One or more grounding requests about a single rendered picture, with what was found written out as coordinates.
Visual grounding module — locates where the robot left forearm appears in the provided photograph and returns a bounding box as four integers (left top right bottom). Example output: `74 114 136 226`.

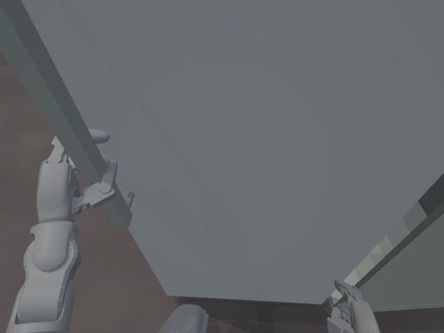
6 221 82 333

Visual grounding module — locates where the fridge door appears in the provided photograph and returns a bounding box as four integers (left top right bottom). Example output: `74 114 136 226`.
22 0 444 305

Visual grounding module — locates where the handle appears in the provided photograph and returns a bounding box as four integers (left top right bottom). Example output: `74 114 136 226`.
0 0 135 228

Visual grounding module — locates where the left robot thigh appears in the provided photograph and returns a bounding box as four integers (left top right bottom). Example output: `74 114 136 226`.
157 304 209 333

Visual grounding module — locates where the robot left hand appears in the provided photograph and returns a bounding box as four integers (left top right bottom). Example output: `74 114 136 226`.
37 128 117 223

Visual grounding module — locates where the robot right hand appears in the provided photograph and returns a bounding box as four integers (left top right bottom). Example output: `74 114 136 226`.
327 279 380 333

